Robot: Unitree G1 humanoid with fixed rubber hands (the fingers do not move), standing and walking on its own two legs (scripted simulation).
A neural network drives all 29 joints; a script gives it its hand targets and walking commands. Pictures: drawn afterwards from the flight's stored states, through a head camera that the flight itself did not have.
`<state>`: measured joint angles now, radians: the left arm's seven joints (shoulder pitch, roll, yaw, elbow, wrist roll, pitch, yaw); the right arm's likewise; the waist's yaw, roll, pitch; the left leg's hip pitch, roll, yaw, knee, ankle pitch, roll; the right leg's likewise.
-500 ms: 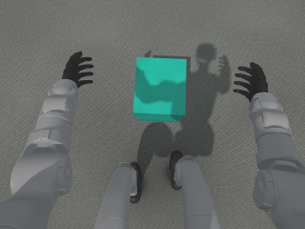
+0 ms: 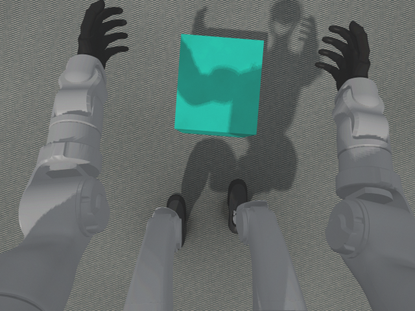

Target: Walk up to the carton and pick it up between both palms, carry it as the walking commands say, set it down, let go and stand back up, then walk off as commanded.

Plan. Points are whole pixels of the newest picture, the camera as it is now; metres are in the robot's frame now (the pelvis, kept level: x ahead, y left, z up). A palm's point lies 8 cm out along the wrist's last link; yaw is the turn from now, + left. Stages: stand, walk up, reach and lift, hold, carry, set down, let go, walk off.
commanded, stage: reach and lift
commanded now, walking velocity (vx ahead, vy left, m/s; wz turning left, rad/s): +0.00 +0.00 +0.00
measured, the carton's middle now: (216, 94) +0.53 -0.04 -0.52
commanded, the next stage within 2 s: none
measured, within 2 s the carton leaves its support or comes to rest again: neither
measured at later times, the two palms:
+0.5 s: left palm (128, 79) +0.52 +0.17 -0.27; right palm (311, 95) +0.47 -0.24 -0.27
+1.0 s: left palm (146, 94) +0.51 +0.16 -0.40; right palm (287, 106) +0.47 -0.23 -0.41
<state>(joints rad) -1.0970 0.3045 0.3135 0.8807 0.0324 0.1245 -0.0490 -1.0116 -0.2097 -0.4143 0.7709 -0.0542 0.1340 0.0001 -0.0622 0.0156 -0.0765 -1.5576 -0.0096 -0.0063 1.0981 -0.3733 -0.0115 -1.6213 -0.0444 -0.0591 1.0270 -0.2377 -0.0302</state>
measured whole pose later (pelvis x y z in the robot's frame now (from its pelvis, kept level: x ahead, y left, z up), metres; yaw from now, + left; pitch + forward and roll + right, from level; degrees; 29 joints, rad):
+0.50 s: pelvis -0.03 +0.02 -0.15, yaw -1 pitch +50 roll +1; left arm -1.24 0.35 0.19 0.90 -0.09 0.18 0.06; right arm -1.17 -0.32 -0.33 0.87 0.09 0.15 -0.03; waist -0.06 0.01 -0.04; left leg -2.03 0.00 0.03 1.72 -0.57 0.02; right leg -2.12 -0.05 -0.01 1.63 -0.39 -0.01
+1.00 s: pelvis -0.05 +0.01 -0.25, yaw -1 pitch +41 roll +1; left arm -1.42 0.41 0.07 1.11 -0.20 0.09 0.09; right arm -1.36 -0.36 -0.20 1.08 0.20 0.08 -0.12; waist -0.06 0.00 0.24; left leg -2.19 0.00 0.02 2.12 -0.65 0.00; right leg -2.30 -0.05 -0.02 2.01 -0.43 -0.04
